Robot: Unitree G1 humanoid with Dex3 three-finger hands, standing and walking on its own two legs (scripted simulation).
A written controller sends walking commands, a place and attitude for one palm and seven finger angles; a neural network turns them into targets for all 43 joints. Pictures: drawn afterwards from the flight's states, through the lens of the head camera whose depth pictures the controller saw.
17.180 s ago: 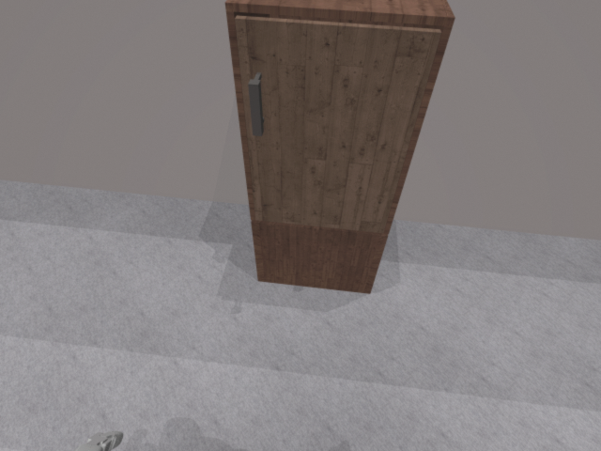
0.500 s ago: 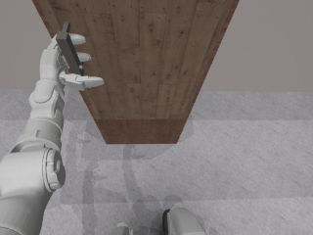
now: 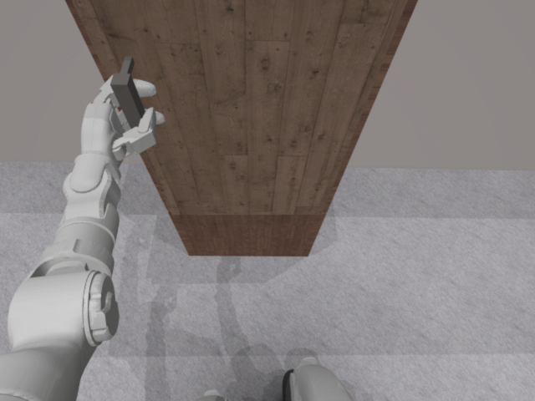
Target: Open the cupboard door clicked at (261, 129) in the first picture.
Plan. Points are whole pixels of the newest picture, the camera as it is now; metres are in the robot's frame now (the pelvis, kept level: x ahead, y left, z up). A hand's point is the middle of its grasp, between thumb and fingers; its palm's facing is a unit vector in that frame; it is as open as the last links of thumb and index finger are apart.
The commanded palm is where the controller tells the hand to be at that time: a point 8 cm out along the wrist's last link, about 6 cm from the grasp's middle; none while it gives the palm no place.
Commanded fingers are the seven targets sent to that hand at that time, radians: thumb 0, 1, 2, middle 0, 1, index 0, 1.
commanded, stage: pull the door open along its arc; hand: left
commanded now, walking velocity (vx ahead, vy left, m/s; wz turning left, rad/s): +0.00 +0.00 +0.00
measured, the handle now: (137, 104) +0.55 +0.16 +0.09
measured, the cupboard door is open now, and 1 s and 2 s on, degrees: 1 34 39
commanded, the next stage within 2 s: open thumb and fingers to let go in 1.12 s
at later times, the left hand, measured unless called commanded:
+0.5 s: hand (148, 170) +0.42 +0.14 +0.09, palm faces -0.11 -0.99 +0.00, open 5.9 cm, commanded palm +0.37 +0.19 +0.09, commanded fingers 0.00 0.90 0.90 -0.40 -1.35 -0.40 -1.35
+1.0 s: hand (207, 253) +0.30 +0.06 +0.09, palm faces +0.31 -0.95 +0.01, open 6.0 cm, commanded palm +0.23 +0.09 +0.09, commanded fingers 0.00 0.90 0.90 -0.40 -1.35 -0.40 -1.35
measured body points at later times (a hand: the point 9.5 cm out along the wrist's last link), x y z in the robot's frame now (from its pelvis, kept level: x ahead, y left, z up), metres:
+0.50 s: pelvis +0.00 +0.00 +0.01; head +0.07 -0.01 +0.45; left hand +0.42 +0.19 +0.09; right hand +0.05 -0.26 -0.11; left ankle -0.05 +0.09 -0.69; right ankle +0.05 -0.12 -0.69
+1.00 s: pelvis +0.01 -0.02 +0.02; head +0.03 -0.04 +0.47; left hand +0.27 +0.11 +0.09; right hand +0.20 -0.22 -0.07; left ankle -0.05 +0.09 -0.69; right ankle +0.05 -0.12 -0.69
